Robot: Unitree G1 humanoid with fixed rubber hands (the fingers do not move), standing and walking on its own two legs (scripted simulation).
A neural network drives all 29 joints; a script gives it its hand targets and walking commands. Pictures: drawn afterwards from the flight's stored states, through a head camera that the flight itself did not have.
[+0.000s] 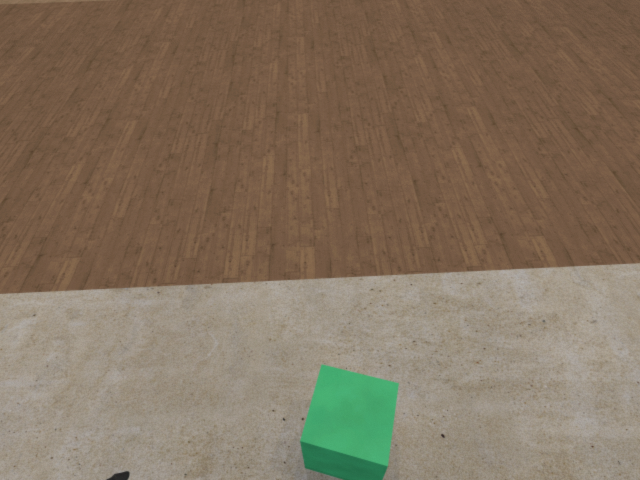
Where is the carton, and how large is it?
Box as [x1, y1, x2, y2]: [300, 365, 398, 479]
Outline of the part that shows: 321,365 300,440 305,467 343,479 382,479 388,461 398,383 326,365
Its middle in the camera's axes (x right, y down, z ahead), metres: +0.08 +0.52 +1.07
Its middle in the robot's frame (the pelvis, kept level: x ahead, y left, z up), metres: +0.41 -0.03 -0.66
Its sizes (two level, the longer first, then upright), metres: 0.210 0.200 0.250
